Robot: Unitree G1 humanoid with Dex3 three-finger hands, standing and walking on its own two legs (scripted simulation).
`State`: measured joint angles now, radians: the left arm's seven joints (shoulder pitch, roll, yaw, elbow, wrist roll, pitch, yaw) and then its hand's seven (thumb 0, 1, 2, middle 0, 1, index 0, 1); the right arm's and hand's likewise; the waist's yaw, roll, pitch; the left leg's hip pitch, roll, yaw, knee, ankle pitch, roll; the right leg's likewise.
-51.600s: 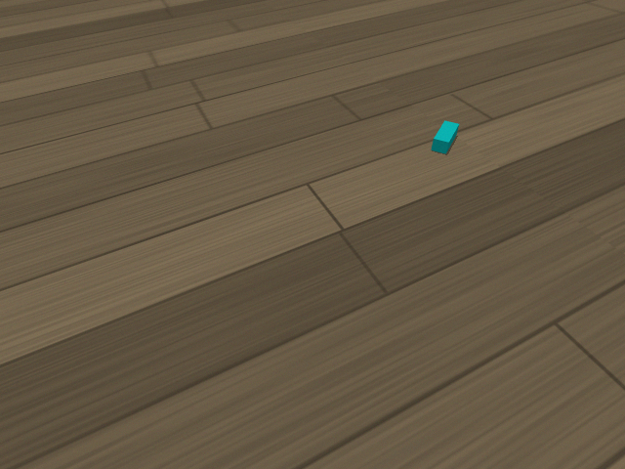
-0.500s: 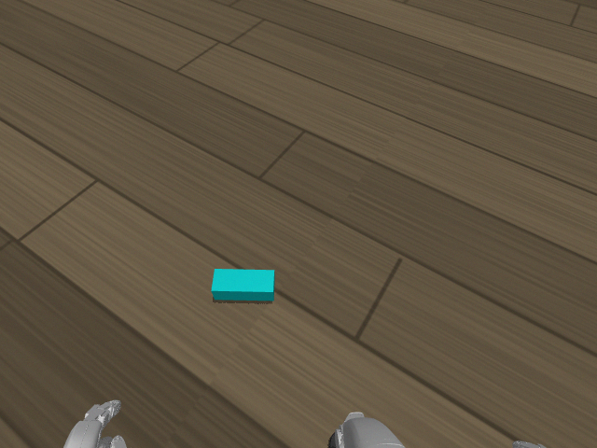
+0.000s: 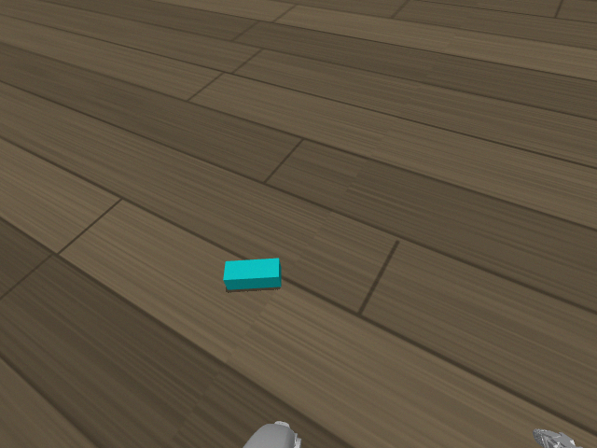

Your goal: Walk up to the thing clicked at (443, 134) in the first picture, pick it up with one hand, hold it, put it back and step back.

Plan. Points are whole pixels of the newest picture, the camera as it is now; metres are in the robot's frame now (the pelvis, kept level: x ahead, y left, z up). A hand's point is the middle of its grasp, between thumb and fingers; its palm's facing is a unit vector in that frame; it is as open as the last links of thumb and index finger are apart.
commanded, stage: step back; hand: left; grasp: from above
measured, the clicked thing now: (253, 274) +0.82 +0.27 -0.73
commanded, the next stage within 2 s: stand in 1.72 s
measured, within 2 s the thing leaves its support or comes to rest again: neither
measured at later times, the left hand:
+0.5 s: hand out of the picture -0.10 +0.25 -0.16, palm faces +0.06 -0.93 -0.37, open 7.4 cm
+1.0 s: hand out of the picture -0.23 +0.26 -0.14, palm faces +0.10 -0.91 -0.40, open 7.4 cm
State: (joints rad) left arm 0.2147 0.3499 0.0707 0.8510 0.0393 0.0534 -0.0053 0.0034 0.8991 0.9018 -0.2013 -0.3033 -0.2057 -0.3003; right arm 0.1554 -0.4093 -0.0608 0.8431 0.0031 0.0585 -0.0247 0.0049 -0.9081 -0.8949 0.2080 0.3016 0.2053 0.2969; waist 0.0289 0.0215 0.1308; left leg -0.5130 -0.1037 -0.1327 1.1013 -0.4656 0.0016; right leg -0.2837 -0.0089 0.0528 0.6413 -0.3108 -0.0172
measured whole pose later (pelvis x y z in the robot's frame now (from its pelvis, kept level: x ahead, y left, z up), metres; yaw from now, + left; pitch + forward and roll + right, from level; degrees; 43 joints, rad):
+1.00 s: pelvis -0.27 -0.03 +0.00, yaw +6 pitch -3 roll +1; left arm 0.24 0.41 0.07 0.96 0.03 0.02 -0.01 0.00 0.90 0.90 -0.20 -0.30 -0.20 -0.30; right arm 0.27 -0.34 -0.06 0.98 -0.04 -0.01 0.02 0.01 -0.91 -0.89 0.21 0.30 0.21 0.30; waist 0.01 -0.02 0.04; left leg -0.20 -0.03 -0.04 0.55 -0.32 0.03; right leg -0.37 -0.02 0.01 0.86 -0.48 -0.03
